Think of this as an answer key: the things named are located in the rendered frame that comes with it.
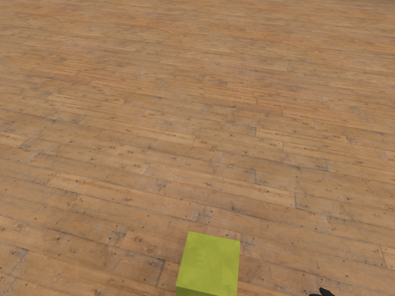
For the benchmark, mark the carton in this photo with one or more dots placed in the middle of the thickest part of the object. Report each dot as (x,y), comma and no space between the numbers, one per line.
(209,266)

